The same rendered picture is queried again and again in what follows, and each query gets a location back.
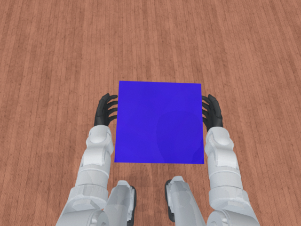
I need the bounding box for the robot left forearm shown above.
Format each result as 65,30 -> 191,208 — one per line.
57,125 -> 114,222

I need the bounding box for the robot left thigh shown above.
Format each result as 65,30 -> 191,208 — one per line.
103,185 -> 135,226

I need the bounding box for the robot left upper arm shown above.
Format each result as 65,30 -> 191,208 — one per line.
56,209 -> 110,226

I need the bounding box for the robot right upper arm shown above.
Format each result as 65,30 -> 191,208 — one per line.
206,209 -> 260,226

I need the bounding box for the robot right forearm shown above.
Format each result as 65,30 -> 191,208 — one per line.
205,127 -> 259,223

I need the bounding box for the robot thigh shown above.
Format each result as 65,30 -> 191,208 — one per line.
166,180 -> 206,226
103,185 -> 135,226

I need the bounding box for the robot left hand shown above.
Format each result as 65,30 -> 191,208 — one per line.
94,93 -> 118,126

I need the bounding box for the carton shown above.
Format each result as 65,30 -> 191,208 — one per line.
114,81 -> 204,164

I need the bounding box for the robot right hand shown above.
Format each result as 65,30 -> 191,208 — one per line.
202,94 -> 223,132

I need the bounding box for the robot right thigh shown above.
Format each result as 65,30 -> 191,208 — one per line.
166,180 -> 206,226

